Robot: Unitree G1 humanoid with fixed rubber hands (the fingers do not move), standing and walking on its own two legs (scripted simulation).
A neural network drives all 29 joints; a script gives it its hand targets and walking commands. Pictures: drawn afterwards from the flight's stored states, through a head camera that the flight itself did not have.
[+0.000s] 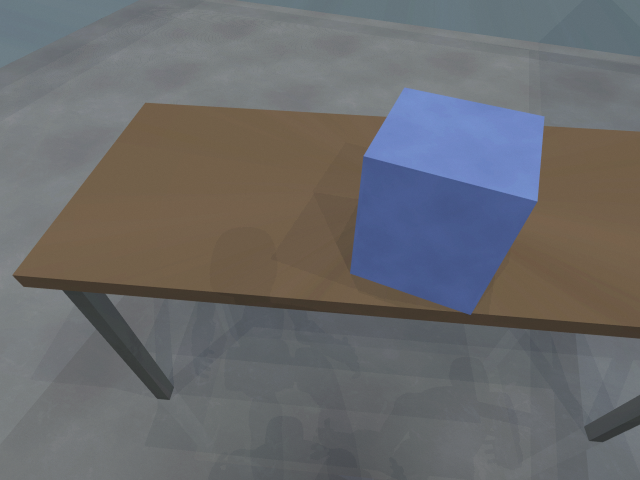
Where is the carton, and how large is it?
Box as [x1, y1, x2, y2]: [350, 87, 544, 314]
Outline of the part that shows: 404,87 363,156 350,273 470,314 537,201 544,116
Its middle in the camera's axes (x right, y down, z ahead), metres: +0.19 -0.07 +0.62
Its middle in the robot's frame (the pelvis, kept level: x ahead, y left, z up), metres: +0.52 -0.16 +0.05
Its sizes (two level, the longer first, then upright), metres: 0.210 0.200 0.250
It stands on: a table, 0.68 m high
